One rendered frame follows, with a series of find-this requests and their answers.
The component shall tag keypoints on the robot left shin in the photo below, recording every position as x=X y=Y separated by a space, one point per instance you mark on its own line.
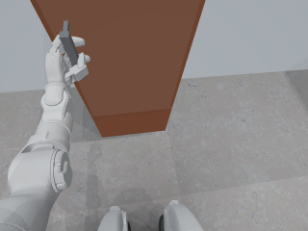
x=114 y=208

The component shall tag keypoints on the handle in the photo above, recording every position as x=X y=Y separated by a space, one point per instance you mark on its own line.
x=68 y=44

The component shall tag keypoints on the robot left forearm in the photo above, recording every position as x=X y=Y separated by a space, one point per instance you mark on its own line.
x=55 y=127

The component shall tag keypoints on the cupboard door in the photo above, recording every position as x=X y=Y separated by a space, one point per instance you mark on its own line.
x=136 y=49

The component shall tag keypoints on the robot left upper arm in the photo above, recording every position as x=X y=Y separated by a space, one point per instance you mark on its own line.
x=36 y=180

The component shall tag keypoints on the left robot thigh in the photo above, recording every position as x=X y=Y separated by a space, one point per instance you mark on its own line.
x=114 y=220

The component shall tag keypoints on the robot left hand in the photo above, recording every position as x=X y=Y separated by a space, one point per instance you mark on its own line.
x=59 y=69

